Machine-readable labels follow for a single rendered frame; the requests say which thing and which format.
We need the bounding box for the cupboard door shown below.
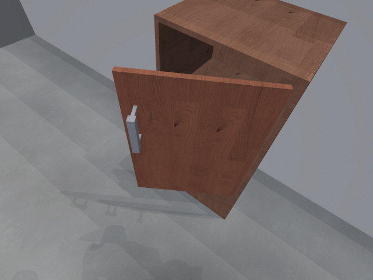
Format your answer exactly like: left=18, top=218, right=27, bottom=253
left=112, top=66, right=293, bottom=196

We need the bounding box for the handle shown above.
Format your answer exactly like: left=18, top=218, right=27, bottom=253
left=126, top=106, right=142, bottom=153

